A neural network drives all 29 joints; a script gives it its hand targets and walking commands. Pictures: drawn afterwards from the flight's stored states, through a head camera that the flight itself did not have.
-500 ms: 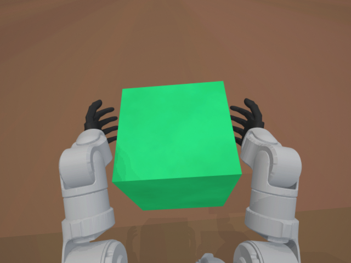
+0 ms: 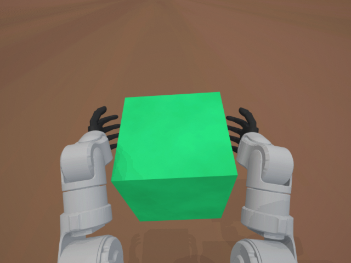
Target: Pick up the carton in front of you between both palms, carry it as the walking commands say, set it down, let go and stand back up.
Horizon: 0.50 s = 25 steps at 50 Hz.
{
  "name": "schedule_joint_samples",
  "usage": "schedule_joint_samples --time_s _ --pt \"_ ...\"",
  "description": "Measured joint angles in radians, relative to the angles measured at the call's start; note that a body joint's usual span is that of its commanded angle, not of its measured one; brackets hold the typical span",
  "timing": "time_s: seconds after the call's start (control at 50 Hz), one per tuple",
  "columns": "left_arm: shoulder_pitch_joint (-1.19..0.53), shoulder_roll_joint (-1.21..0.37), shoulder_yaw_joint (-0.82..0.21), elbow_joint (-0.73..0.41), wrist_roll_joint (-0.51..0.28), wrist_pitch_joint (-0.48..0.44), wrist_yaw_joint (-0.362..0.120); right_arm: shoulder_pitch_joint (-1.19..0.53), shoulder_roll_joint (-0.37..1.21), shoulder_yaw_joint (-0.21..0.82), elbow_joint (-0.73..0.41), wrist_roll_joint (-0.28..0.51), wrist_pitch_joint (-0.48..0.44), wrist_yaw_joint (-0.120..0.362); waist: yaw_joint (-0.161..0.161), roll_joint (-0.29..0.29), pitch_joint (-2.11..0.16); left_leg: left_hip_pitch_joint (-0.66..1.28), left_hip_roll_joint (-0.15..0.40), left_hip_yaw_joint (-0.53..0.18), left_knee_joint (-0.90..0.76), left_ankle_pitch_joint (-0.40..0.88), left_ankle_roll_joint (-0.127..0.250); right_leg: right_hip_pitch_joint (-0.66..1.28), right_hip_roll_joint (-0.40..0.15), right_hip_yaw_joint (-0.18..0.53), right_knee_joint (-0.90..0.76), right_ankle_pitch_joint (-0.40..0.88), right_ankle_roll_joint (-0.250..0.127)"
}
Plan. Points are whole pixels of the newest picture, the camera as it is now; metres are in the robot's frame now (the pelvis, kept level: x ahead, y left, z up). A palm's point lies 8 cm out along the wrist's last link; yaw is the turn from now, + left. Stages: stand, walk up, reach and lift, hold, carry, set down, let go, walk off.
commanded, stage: carry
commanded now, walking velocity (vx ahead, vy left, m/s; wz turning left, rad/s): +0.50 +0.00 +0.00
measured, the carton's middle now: (176, 162) +0.36 -0.02 +0.06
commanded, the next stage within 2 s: none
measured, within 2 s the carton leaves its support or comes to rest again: neither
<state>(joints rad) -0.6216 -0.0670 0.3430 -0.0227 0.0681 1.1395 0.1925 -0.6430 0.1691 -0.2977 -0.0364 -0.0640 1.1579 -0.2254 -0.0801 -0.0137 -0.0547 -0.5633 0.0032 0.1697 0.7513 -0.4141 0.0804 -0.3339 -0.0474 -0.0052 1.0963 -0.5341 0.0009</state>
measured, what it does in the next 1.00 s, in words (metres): climbs: right foot, then left foot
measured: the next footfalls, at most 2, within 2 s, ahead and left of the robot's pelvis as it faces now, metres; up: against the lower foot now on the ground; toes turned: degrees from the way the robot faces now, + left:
right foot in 0.30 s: +0.35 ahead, -0.11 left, +0.00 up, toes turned -8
left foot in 0.74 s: +0.71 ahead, +0.07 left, +0.00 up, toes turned +10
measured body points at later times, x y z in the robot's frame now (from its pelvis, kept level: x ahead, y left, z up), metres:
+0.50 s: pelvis +0.33 -0.04 +0.05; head +0.33 -0.05 +0.50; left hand +0.67 +0.14 +0.18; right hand +0.70 -0.16 +0.18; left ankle +0.32 +0.09 -0.61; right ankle +0.31 -0.10 -0.69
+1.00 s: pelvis +0.68 +0.01 +0.06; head +0.73 +0.02 +0.51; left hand +1.00 +0.15 +0.13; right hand +0.99 -0.15 +0.14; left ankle +0.67 +0.06 -0.69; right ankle +0.72 -0.14 -0.63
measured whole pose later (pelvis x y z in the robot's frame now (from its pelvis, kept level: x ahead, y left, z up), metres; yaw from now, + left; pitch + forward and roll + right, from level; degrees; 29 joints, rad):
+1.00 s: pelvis +0.68 +0.01 +0.06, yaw -2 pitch +5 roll -2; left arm -0.27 -0.16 0.13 -0.32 0.08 1.13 0.22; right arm -0.25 0.15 -0.12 -0.31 -0.06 1.08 -0.20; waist -0.02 0.01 0.01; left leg -0.20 0.00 0.21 0.29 -0.18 0.09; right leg -0.59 -0.08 -0.07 0.91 -0.27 0.01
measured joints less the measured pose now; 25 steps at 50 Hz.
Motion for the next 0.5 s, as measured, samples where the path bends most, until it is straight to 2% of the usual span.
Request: schedule_joint_samples --time_s 0.04,0.08,0.12,0.16,0.24,0.28,0.3,0.32,0.36,0.4,0.46,0.5 --pt "0.006 -0.017 0.02 -0.003 0.013 -0.007 -0.001 0.023 0.003 0.011 -0.022 0.006 0.005 -0.019 -0.027 0.008 0.02 0.062 0.0 -0.009 -0.064 -0.002 -0.005 -0.132 0.036 0.007 0.19 0.04 -0.022" --pt "0.009 -0.04 0.03 -0.025 0.027 -0.02 -0.001 0.039 -0.003 0.014 -0.049 0.026 0.003 -0.028 -0.036 0.006 0.037 0.127 0.002 -0.015 -0.133 -0.001 -0.016 -0.234 0.044 -0.007 0.208 0.074 -0.04" --pt "0.012 -0.054 0.027 -0.057 0.037 -0.032 0.002 0.038 -0.01 0.015 -0.072 0.045 -0.009 -0.029 -0.036 0.006 0.049 0.187 0.006 -0.02 -0.188 -0.009 -0.021 -0.306 0.037 -0.024 0.126 0.083 -0.047" --pt "0.015 -0.055 0.019 -0.092 0.038 -0.04 0.006 0.025 -0.015 0.017 -0.091 0.059 -0.021 -0.03 -0.031 0.007 0.051 0.245 0.01 -0.023 -0.235 -0.021 -0.027 -0.341 0.024 -0.038 -0.027 0.103 -0.045" --pt "0.015 -0.033 -0.005 -0.119 0.027 -0.031 0.011 -0.004 -0.02 0.023 -0.102 0.062 -0.025 -0.028 0.005 0.017 0.022 0.354 0.022 -0.028 -0.281 -0.079 -0.059 -0.304 0.012 -0.084 -0.361 0.225 -0.032" --pt "0.006 -0.019 -0.015 -0.099 0.017 -0.014 0.007 -0.006 -0.021 0.02 -0.094 0.049 -0.017 -0.023 0.04 0.015 0.005 0.386 0.035 -0.031 -0.223 -0.071 -0.078 -0.226 0.021 -0.126 -0.486 0.28 -0.034" --pt "-0.003 -0.015 -0.018 -0.081 0.012 -0.004 0.005 -0.006 -0.023 0.016 -0.088 0.04 -0.009 -0.019 0.061 0.014 -0.002 0.381 0.049 -0.033 -0.145 0.001 -0.081 -0.175 0.029 -0.145 -0.529 0.303 -0.043" --pt "-0.013 -0.016 -0.023 -0.059 0.008 0.006 0.002 -0.005 -0.029 0.01 -0.08 0.029 -0.003 -0.016 0.085 0.02 -0.012 0.357 0.068 -0.041 -0.029 0.021 -0.075 -0.15 0.035 -0.158 -0.524 0.371 -0.064" --pt "-0.019 -0.024 -0.038 -0.019 -0.004 0.027 0.001 0.002 -0.04 -0.008 -0.044 0.003 -0.002 -0.018 0.128 0.022 -0.031 0.26 0.053 -0.112 0.244 -0.011 -0.065 -0.126 0.042 -0.168 -0.473 0.345 -0.097" --pt "-0.013 -0.037 -0.053 0.0 -0.006 0.039 0.008 0.005 -0.034 -0.034 -0.003 -0.024 0.011 -0.02 0.153 0.017 -0.04 0.153 0.028 -0.146 0.427 -0.012 -0.051 -0.079 0.044 -0.166 -0.487 0.284 -0.103" --pt "-0.006 -0.056 -0.04 0.034 0.026 0.038 0.069 -0.001 0.017 -0.049 0.003 -0.057 0.028 -0.012 0.157 0.024 -0.035 0.029 0.028 -0.137 0.434 0.038 -0.047 0.004 0.044 -0.161 -0.562 0.263 -0.086" --pt "-0.011 -0.061 -0.027 0.042 0.011 0.028 0.072 -0.003 0.037 -0.054 -0.005 -0.084 0.018 -0.015 0.151 0.025 -0.026 -0.034 0.038 -0.126 0.357 0.087 -0.053 0.058 0.044 -0.158 -0.616 0.253 -0.085"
